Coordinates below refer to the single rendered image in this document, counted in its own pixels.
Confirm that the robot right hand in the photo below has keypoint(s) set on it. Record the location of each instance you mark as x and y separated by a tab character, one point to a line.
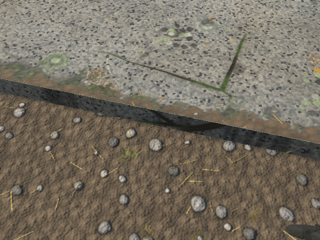
303	231

